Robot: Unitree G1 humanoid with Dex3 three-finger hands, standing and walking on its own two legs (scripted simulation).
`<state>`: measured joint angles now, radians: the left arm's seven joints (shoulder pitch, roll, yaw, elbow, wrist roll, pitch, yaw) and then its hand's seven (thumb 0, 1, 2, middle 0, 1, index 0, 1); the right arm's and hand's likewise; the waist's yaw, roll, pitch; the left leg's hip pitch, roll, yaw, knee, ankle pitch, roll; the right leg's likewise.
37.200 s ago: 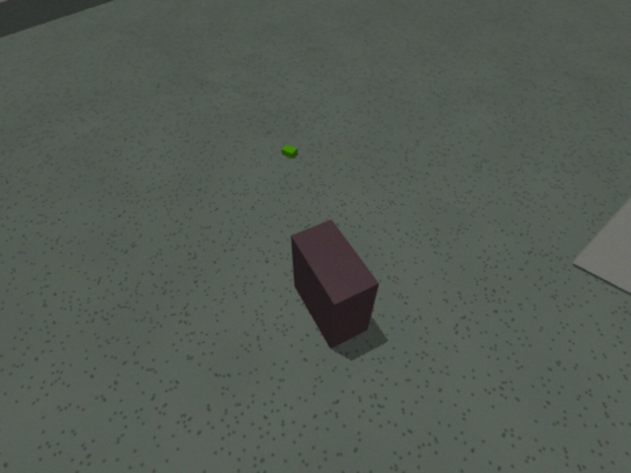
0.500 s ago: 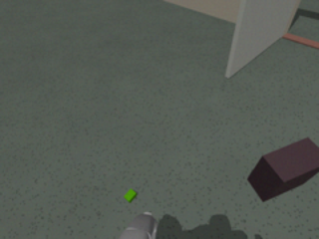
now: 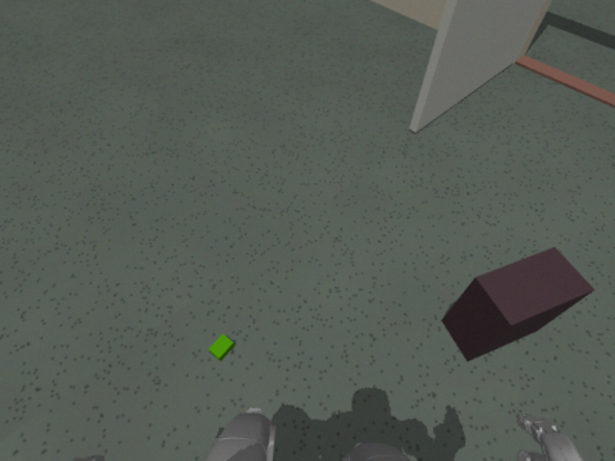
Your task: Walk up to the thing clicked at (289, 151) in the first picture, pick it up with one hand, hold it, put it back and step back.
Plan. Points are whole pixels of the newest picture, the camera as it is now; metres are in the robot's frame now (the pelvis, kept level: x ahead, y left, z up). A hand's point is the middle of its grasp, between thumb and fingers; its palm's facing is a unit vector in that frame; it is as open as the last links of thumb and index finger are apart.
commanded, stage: walk up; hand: left
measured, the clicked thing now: (221, 347) +0.48 +0.29 -0.73
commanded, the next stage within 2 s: stand in 0.28 s
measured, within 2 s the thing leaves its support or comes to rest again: neither
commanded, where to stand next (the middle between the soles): +0.11 +0.01 m, yaw +1 degrees
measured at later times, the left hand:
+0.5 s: hand out of the picture +0.07 +0.29 -0.13, palm faces +0.02 -0.93 -0.37, open 7.4 cm
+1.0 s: hand (127, 453) +0.13 +0.25 -0.11, palm faces -0.01 -0.94 -0.35, open 7.4 cm
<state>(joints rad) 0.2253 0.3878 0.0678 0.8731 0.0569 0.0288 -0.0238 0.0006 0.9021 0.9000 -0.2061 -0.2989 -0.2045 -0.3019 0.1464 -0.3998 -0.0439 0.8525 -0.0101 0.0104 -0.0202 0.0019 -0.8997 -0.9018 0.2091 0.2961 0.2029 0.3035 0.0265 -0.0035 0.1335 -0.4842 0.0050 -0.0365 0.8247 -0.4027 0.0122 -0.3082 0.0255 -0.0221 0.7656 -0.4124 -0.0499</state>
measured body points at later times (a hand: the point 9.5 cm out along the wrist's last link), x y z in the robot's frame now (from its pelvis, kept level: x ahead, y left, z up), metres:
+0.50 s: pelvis +0.02 +0.02 +0.02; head +0.04 +0.02 +0.47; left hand +0.07 +0.34 -0.10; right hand +0.14 -0.27 -0.09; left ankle +0.03 +0.13 -0.71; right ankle +0.07 -0.11 -0.71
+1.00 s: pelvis +0.05 +0.00 +0.04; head +0.06 +0.00 +0.49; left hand +0.13 +0.30 -0.09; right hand +0.13 -0.31 -0.10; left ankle +0.03 +0.13 -0.71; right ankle +0.07 -0.11 -0.71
